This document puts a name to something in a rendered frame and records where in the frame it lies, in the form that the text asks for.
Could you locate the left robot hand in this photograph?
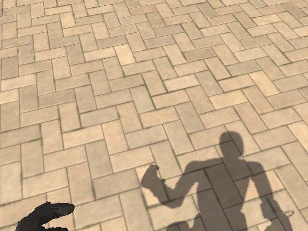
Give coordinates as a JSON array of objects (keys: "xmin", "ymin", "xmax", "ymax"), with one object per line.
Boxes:
[{"xmin": 15, "ymin": 201, "xmax": 75, "ymax": 231}]

